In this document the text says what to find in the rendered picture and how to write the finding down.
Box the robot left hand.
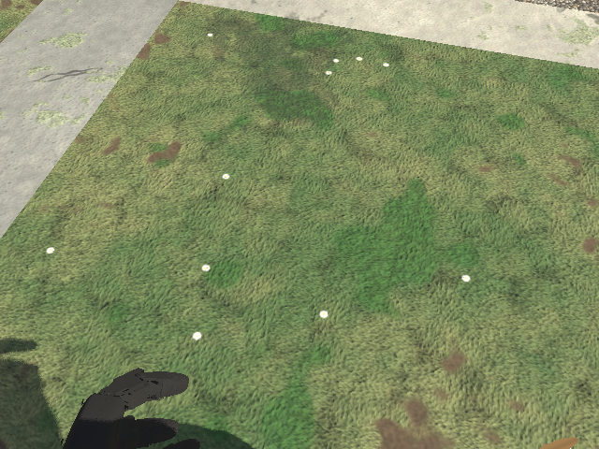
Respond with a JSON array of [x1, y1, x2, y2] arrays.
[[61, 368, 201, 449]]

